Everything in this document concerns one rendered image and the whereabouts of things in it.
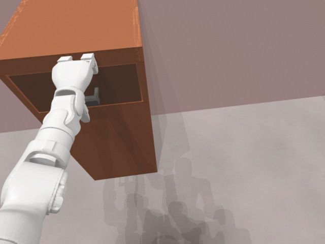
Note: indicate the drawer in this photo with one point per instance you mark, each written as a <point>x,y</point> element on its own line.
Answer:
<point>117,83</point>

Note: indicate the handle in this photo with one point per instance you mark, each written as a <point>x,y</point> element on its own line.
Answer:
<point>93,100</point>

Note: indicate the cabinet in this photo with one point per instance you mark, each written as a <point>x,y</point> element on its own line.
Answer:
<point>118,140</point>

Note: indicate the left robot upper arm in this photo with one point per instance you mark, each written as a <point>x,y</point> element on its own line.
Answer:
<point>35,191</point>

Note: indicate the left robot forearm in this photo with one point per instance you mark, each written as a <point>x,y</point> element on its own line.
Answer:
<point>54,140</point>

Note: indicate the left robot hand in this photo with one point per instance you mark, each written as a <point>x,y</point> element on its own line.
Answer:
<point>75,73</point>

